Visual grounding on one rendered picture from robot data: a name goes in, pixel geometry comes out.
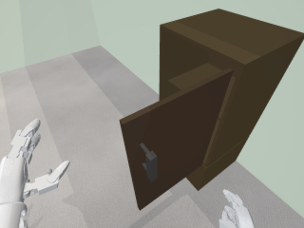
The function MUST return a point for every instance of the right robot hand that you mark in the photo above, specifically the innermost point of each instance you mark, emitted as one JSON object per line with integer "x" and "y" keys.
{"x": 240, "y": 215}

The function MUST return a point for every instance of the handle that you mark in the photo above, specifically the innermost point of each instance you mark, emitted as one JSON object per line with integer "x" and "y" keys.
{"x": 151, "y": 166}

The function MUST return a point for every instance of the cupboard door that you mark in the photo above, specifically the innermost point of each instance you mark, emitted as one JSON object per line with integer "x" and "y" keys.
{"x": 178, "y": 129}

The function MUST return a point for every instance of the left robot hand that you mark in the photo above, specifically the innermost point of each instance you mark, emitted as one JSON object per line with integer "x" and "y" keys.
{"x": 14, "y": 168}

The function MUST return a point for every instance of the left robot forearm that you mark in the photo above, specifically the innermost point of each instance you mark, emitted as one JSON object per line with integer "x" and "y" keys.
{"x": 12, "y": 215}

